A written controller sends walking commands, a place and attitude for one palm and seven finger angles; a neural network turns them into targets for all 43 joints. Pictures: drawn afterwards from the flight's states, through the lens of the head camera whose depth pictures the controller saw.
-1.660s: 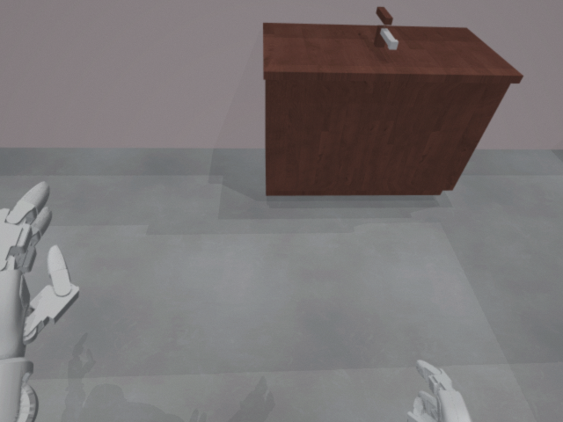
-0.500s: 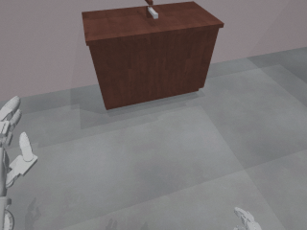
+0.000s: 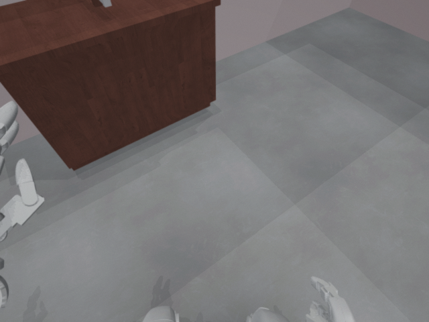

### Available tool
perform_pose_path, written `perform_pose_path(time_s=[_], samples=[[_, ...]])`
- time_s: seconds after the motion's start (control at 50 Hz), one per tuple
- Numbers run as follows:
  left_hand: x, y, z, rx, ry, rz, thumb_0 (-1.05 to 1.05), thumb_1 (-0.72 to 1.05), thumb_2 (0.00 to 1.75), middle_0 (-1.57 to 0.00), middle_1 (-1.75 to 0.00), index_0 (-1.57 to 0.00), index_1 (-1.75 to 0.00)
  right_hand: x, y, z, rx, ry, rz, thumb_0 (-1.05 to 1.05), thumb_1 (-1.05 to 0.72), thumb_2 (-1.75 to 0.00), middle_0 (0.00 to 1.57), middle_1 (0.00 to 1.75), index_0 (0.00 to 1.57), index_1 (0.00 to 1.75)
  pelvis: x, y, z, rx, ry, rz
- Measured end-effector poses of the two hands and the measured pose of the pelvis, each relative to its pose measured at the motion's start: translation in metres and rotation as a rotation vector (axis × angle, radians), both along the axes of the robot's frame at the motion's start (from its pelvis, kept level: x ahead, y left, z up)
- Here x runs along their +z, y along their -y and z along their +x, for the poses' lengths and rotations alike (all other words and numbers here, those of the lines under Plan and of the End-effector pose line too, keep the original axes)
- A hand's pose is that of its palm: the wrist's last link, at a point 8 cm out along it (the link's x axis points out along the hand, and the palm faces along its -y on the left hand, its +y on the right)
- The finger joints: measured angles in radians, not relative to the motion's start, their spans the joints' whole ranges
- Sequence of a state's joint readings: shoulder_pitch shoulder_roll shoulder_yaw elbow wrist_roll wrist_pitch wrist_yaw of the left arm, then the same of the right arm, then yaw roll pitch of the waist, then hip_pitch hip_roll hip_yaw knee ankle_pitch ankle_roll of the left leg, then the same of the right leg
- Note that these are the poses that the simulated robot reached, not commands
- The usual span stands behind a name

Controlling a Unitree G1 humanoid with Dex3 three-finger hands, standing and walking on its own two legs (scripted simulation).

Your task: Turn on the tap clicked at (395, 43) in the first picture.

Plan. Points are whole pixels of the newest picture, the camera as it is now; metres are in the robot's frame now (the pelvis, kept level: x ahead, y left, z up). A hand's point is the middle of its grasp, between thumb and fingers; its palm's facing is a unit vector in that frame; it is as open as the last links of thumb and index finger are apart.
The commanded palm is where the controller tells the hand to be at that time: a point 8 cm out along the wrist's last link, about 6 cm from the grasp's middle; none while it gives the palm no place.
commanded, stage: walk to a spot facing it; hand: left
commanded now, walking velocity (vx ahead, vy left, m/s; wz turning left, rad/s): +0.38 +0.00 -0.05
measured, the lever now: (106, 1) +1.20 +0.47 +0.03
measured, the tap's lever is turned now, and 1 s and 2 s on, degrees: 0 0 0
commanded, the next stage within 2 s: turn to face it in 1.52 s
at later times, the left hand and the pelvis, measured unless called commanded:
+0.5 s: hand (90, 102) +0.39 +0.20 +0.21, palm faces +0.32 -0.85 -0.42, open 7.5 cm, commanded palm +0.34 +0.26 +0.20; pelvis +0.16 +0.00 +0.02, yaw -5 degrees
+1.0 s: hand (135, 45) +0.56 +0.17 +0.21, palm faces +0.37 -0.82 -0.42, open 7.5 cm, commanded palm +0.51 +0.22 +0.20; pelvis +0.33 -0.05 +0.02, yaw -5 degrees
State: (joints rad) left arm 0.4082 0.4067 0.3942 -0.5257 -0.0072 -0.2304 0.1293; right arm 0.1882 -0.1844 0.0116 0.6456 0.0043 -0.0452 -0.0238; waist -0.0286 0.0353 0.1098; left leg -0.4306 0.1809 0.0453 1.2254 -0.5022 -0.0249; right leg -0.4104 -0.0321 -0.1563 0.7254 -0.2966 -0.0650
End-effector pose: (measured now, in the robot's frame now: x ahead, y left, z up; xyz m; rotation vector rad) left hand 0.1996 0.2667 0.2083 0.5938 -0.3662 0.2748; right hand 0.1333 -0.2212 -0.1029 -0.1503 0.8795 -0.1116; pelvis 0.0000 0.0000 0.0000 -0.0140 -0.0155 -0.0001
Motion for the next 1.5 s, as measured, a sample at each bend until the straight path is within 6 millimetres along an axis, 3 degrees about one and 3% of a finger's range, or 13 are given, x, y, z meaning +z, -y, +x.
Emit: perform_pose_path(time_s=[0.16, 0.32, 0.44, 0.52, 0.66, 0.8, 0.9, 1.02, 1.12, 1.26, 1.34, 1.42, 1.5], samples=[[0.017, 0.001, 0.033, -0.04, 0.004, -0.006, 0.02, 0.88, 0.9, -0.22, -0.3, -0.22, -0.3, 0.037, 0.038, 0.039, -0.086, 0.004, -0.133, 0.01, -0.91, -0.89, 0.2, 0.3, 0.2, 0.3, 0.017, -0.004, 0.052, -0.031, -0.004, 0.018], [0.004, -0.033, 0.098, 0.034, 0.124, -0.131, 0.02, 0.88, 0.9, -0.21, -0.3, -0.21, -0.3, 0.05, 0.022, 0.108, -0.122, 0.145, -0.157, 0.01, -0.91, -0.9, 0.2, 0.3, 0.2, 0.3, 0.009, -0.018, 0.11, -0.054, 0.03, 0.017], [0.006, 0.0, 0.141, -0.017, 0.031, -0.152, 0.02, 0.89, 0.9, -0.21, -0.3, -0.2, -0.3, 0.053, -0.011, 0.149, -0.078, 0.189, -0.019, 0.01, -0.91, -0.89, 0.2, 0.3, 0.2, 0.3, 0.022, -0.008, 0.14, -0.081, 0.012, 0.009], [0.019, 0.025, 0.16, -0.04, -0.001, -0.062, 0.02, 0.89, 0.9, -0.21, -0.3, -0.2, -0.3, 0.041, -0.013, 0.168, -0.065, 0.162, 0.051, 0.01, -0.9, -0.89, 0.2, 0.3, 0.21, 0.3, 0.024, 0.009, 0.165, -0.091, 0.001, 0.01], [0.012, 0.046, 0.203, 0.038, -0.026, -0.041, 0.02, 0.88, 0.9, -0.21, -0.3, -0.21, -0.3, 0.002, 0.032, 0.201, -0.049, 0.027, 0.053, 0.01, -0.9, -0.89, 0.21, 0.3, 0.21, 0.3, 0.012, 0.039, 0.206, -0.067, 0.007, 0.024], [0.005, 0.063, 0.243, 0.035, -0.102, -0.081, 0.02, 0.88, 0.9, -0.21, -0.3, -0.21, -0.3, 0.025, 0.09, 0.235, -0.094, -0.024, -0.069, 0.01, -0.91, -0.89, 0.2, 0.3, 0.2, 0.3, 0.028, 0.053, 0.249, -0.053, -0.013, 0.045], [0.016, 0.066, 0.277, 0.004, -0.052, -0.056, 0.02, 0.88, 0.9, -0.21, -0.3, -0.21, -0.3, 0.043, 0.109, 0.273, -0.102, 0.009, -0.133, 0.01, -0.91, -0.9, 0.2, 0.3, 0.2, 0.3, 0.029, 0.057, 0.285, -0.053, -0.015, 0.052], [0.014, 0.053, 0.328, -0.011, 0.075, -0.062, 0.02, 0.88, 0.9, -0.21, -0.3, -0.21, -0.3, 0.045, 0.1, 0.335, -0.119, 0.113, -0.158, 0.01, -0.91, -0.9, 0.2, 0.3, 0.2, 0.3, 0.009, 0.047, 0.338, -0.091, 0.008, 0.043], [0.008, 0.053, 0.375, -0.039, 0.09, -0.105, 0.02, 0.89, 0.9, -0.21, -0.3, -0.21, -0.3, 0.042, 0.07, 0.377, -0.114, 0.171, -0.054, 0.01, -0.91, -0.9, 0.2, 0.3, 0.2, 0.3, 0.007, 0.052, 0.359, -0.069, 0.026, 0.037], [0.028, 0.081, 0.385, -0.048, 0.055, -0.054, 0.02, 0.89, 0.9, -0.21, -0.3, -0.21, -0.3, 0.041, 0.049, 0.407, -0.057, 0.152, 0.053, 0.01, -0.91, -0.89, 0.2, 0.3, 0.2, 0.3, 0.022, 0.07, 0.397, -0.071, 0.0, 0.002], [0.027, 0.09, 0.396, 0.037, 0.042, -0.017, 0.02, 0.88, 0.9, -0.21, -0.3, -0.21, -0.3, 0.024, 0.064, 0.423, -0.027, 0.105, 0.07, 0.01, -0.9, -0.89, 0.2, 0.3, 0.21, 0.3, 0.018, 0.092, 0.423, -0.045, 0.005, 0.0], [0.009, 0.099, 0.417, 0.112, 0.038, -0.073, 0.02, 0.88, 0.9, -0.21, -0.3, -0.21, -0.3, 0.003, 0.095, 0.446, 0.014, 0.045, 0.025, 0.01, -0.9, -0.89, 0.21, 0.3, 0.21, 0.3, 0.008, 0.108, 0.443, -0.001, 0.018, 0.011], [0.001, 0.106, 0.438, 0.117, -0.006, -0.138, 0.02, 0.88, 0.9, -0.21, -0.3, -0.21, -0.3, 0.015, 0.127, 0.469, 0.01, 0.004, -0.053, 0.01, -0.91, -0.89, 0.2, 0.3, 0.21, 0.3, 0.016, 0.113, 0.462, 0.033, 0.02, 0.021]])
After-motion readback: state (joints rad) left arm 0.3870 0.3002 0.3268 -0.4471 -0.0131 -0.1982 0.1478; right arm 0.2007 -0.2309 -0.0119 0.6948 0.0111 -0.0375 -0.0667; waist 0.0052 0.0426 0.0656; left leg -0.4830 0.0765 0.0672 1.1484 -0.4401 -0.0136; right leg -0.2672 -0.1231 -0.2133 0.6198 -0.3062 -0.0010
